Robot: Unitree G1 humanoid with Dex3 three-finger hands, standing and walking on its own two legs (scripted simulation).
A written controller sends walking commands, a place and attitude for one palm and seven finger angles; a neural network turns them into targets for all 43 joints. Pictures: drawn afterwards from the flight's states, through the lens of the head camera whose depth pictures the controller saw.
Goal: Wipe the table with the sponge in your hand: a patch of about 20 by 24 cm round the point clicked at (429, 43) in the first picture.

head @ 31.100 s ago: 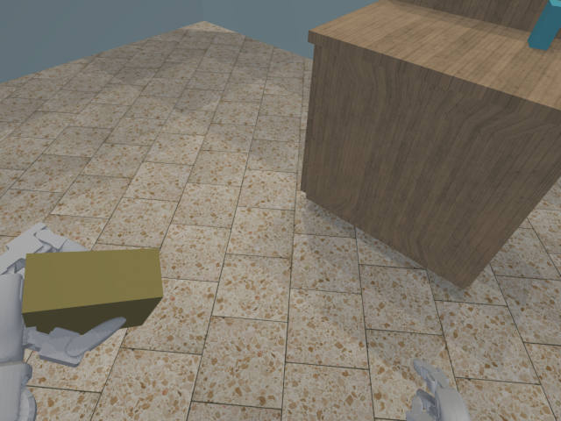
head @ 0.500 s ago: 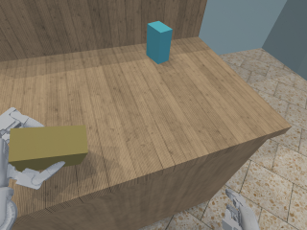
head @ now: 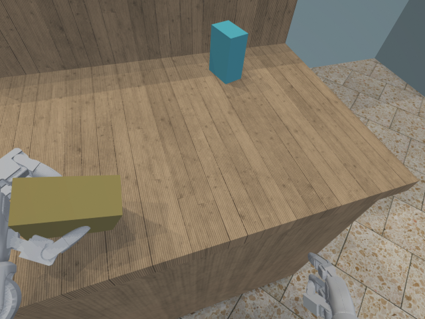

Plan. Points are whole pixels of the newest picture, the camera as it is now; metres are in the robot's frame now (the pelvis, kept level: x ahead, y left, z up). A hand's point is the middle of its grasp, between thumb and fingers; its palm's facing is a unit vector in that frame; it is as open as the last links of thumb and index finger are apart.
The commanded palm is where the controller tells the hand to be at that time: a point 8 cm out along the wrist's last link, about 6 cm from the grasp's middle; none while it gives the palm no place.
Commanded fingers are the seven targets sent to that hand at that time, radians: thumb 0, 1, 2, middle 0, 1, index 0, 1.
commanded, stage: turn the palm down, sponge in hand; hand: left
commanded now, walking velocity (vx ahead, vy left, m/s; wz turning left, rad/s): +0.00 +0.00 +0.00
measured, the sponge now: (86, 207) +0.23 +0.21 +0.14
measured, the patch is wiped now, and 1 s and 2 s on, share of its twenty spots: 0.10 0.10 0.10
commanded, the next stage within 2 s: none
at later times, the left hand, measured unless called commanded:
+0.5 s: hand (49, 216) +0.19 +0.22 +0.20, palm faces +0.42 -0.69 -0.59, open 9.9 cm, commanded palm +0.16 +0.26 +0.21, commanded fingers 0.00 0.10 1.30 -1.20 -1.60 -1.20 -1.60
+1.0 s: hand (88, 177) +0.24 +0.19 +0.20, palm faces +0.30 -0.43 -0.85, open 9.9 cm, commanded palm +0.19 +0.23 +0.25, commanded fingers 0.00 0.10 1.30 -1.20 -1.60 -1.20 -1.60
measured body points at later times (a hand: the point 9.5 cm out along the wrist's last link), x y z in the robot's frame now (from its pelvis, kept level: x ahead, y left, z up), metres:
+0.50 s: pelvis -0.03 -0.05 -0.02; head -0.03 -0.07 +0.43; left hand +0.16 +0.25 +0.23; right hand +0.21 -0.24 -0.08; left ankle +0.03 +0.07 -0.74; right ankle -0.01 -0.13 -0.74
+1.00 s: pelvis +0.00 -0.08 -0.03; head -0.01 -0.13 +0.42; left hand +0.22 +0.21 +0.24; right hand +0.20 -0.33 -0.12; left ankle +0.03 +0.07 -0.74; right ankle -0.01 -0.13 -0.74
